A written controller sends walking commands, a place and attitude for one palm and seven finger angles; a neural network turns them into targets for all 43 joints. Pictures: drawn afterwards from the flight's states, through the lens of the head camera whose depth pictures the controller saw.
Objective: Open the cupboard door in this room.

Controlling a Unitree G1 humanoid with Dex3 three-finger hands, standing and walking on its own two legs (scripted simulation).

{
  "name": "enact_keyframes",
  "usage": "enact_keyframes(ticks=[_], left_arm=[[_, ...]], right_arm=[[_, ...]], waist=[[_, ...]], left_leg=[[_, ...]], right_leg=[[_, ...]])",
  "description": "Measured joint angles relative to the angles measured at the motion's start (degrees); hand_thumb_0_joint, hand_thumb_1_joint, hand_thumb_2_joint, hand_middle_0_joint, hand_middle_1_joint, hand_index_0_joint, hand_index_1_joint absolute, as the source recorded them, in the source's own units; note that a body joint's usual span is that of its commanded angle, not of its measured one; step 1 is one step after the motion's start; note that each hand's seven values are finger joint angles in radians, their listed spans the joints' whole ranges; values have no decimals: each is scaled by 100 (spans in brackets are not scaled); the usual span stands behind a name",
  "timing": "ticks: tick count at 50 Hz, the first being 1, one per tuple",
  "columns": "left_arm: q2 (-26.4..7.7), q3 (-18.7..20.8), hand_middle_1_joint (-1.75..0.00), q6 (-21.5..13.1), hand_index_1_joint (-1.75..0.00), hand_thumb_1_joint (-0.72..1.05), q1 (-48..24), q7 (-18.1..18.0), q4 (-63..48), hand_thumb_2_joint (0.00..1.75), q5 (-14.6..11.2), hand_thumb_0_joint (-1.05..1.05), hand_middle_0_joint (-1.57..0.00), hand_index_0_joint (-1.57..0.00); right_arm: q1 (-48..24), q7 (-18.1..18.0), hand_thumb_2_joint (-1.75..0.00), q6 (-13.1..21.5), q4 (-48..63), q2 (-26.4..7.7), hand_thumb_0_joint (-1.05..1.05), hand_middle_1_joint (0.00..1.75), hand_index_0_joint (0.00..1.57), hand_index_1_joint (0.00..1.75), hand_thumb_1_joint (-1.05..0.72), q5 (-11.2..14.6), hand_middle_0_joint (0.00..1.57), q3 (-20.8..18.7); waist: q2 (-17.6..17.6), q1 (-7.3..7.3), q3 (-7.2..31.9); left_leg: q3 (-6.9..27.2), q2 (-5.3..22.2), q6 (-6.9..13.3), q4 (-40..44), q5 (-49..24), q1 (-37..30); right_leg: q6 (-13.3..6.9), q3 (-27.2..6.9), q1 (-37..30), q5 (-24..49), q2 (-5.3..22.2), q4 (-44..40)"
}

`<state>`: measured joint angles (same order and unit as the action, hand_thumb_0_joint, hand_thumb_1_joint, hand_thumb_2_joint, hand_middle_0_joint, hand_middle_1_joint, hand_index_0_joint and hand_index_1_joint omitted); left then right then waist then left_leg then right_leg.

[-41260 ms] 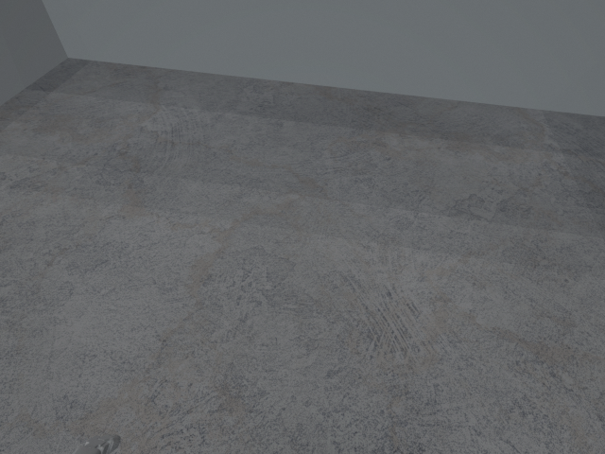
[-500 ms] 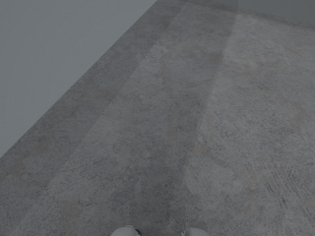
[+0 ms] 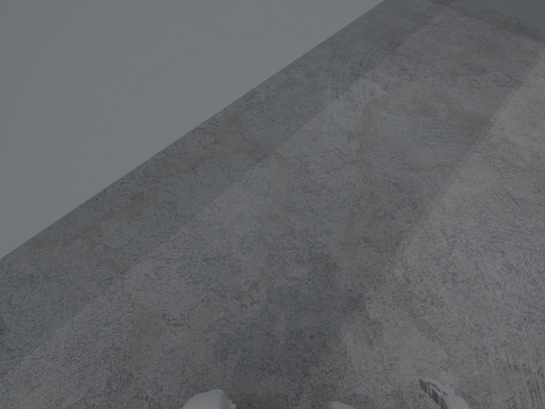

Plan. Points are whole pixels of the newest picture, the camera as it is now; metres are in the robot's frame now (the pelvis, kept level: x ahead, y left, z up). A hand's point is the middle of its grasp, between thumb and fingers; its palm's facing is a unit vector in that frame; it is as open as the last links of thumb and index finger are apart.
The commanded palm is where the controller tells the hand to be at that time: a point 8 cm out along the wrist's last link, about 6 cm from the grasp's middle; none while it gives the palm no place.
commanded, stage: turn to face it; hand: left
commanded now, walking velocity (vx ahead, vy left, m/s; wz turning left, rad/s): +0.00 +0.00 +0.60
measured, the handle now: out of the picture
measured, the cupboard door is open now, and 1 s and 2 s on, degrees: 49 49 49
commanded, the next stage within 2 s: none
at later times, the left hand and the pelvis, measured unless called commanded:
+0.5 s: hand out of the picture +0.05 +0.15 -0.14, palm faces +0.31 -0.92 -0.24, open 7.4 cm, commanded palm none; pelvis +0.04 -0.06 +0.02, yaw +19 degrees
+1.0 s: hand out of the picture +0.04 +0.15 -0.13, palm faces +0.56 -0.76 -0.32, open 7.4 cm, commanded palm none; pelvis +0.08 -0.09 +0.01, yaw +37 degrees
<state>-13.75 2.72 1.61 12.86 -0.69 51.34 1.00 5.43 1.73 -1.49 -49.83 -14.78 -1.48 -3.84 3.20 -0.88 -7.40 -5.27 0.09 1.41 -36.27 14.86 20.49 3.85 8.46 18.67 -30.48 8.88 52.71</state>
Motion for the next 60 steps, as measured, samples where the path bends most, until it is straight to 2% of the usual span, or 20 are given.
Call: enact_keyframes(ticks=[2,5,9,12,13,16,19,26,28,29,30,32,36,40,45,47,49,52,55,60], left_arm=[[-65,47,-30,137,-30,91,-121,-46,59,90,-2,0,-20,-21],[-83,99,-30,201,-30,91,-303,-15,32,90,0,1,-20,-20],[-55,113,-30,150,-30,91,-423,38,-134,90,-2,1,-20,-20],[-46,101,-30,49,-30,91,-397,54,-256,90,1,0,-20,-20],[-80,92,-30,-14,-30,91,-337,48,-322,90,25,0,-20,-20],[64,34,-30,-81,-30,91,-321,-17,-312,90,70,0,-20,-20],[186,-10,-30,-58,-30,91,-207,-68,-268,90,76,0,-20,-20],[252,-52,-30,-115,-30,90,-83,-32,-160,90,85,0,-20,-21],[217,-29,-30,-108,-30,90,-27,-9,-138,90,59,0,-20,-21],[208,-12,-30,-81,-30,90,25,6,-138,90,36,0,-20,-21],[151,9,-30,-21,-30,90,-8,10,-100,90,18,0,-20,-21],[37,55,-30,132,-30,90,-125,-16,-14,90,26,0,-20,-21],[-67,131,-30,209,-30,91,-318,0,41,90,17,1,-20,-20],[-97,150,-30,176,-30,91,-435,28,-80,90,0,1,-20,-20],[-87,117,-30,67,-30,91,-512,34,-245,90,-23,0,-20,-20],[-64,98,-30,-49,-30,91,-473,5,-311,90,23,0,-20,-20],[52,39,-30,-80,-30,91,-463,-38,-308,90,44,0,-20,-20],[181,-22,-30,-72,-30,91,-349,-76,-283,90,41,0,-20,-20],[250,-58,-30,-80,-30,91,-249,-76,-224,90,51,0,-20,-20],[272,-71,-30,-115,-30,90,-110,-42,-144,90,73,0,-20,-21]], right_arm=[[33,-52,-89,48,22,42,1,30,19,30,-91,-3,19,37],[131,-121,-89,18,-20,67,1,30,20,30,-91,-24,20,59],[231,-115,-89,-72,-118,78,1,30,20,30,-91,-45,20,58],[309,-101,-89,-158,-140,85,1,30,20,30,-91,-26,20,18],[351,-91,-89,-187,-126,101,1,30,20,30,-91,-1,20,-1],[265,-66,-89,-276,-190,-5,1,30,20,30,-91,16,20,-107],[170,-29,-89,-318,-227,-17,1,30,20,30,-91,17,20,-146],[36,21,-89,-231,-156,134,1,30,19,30,-91,65,19,-26],[2,33,-89,-184,-102,145,1,30,19,30,-91,59,19,11],[15,45,-89,-134,-46,112,1,30,19,30,-91,42,19,24],[-7,30,-89,-82,-29,140,1,30,19,30,-91,24,19,17],[-1,-19,-89,-13,-10,204,1,30,19,30,-91,8,19,52],[174,-134,-89,11,-50,247,1,30,20,30,-91,-9,20,89],[337,-147,-89,-16,-155,229,1,30,20,30,-91,-26,20,89],[479,-127,-89,-130,-232,161,1,30,20,30,-91,-21,20,9],[500,-116,-89,-184,-238,101,1,30,20,30,-91,24,20,-51],[433,-109,-89,-260,-274,4,1,30,20,30,-91,26,20,-127],[331,-67,-89,-314,-316,-53,1,30,20,30,-91,24,20,-160],[253,-18,-89,-317,-306,-6,1,30,19,30,-91,41,19,-131],[51,23,-89,-278,-248,86,1,30,19,30,-91,62,19,-46]], waist=[[-5,27,-22],[-122,63,-7],[-309,77,57],[-425,49,158],[-363,60,236],[-508,39,152],[-461,-2,124],[-75,49,39],[-18,73,43],[-71,71,102],[-14,62,91],[62,85,49],[-26,100,90],[-180,88,134],[-395,1,205],[-426,14,246],[-526,-32,156],[-495,-82,93],[-332,-100,65],[-105,26,-11]], left_leg=[[154,4,19,-98,244,26],[416,19,-97,145,140,-67],[740,37,-197,366,1,-138],[998,21,-332,200,84,-36],[1008,-47,-313,-1,256,85],[956,-106,-288,-1722,1268,615],[642,-39,-374,-2801,1224,876],[44,36,-421,-813,1052,120],[-44,7,-346,-10,528,-206],[14,43,-136,312,122,-318],[64,-2,20,186,147,-224],[177,-44,76,-5,340,-136],[473,-48,-50,355,187,-271],[749,-40,-118,659,8,-392],[1134,-55,-317,449,100,-253],[1188,-142,-333,-174,643,35],[1057,-197,-321,-1463,1310,440],[688,-115,-408,-2737,1240,809],[378,10,-489,-2480,1123,733],[75,62,-443,-1025,1056,243]], right_leg=[[62,-329,447,-193,-195,867],[90,-552,797,121,-345,1036],[52,-653,697,422,-465,11],[0,-602,224,916,-585,-1246],[-101,-632,75,1196,-535,-1715],[-341,-379,35,1134,-468,-1497],[-378,-182,-206,1121,-358,-1770],[-305,325,-513,1106,-34,-2018],[-242,475,-455,921,48,-1740],[-191,536,-308,804,51,-1420],[-93,387,-87,405,70,-894],[16,-90,386,-54,-83,224],[108,-542,922,378,-314,1099],[105,-704,849,565,-413,426],[27,-665,129,1005,-627,-1351],[-173,-618,-70,1207,-598,-1840],[-343,-444,-131,1086,-536,-1707],[-403,-228,-392,1112,-415,-1943],[-401,-7,-621,1187,-279,-2210],[-338,368,-751,1062,-107,-2166]])
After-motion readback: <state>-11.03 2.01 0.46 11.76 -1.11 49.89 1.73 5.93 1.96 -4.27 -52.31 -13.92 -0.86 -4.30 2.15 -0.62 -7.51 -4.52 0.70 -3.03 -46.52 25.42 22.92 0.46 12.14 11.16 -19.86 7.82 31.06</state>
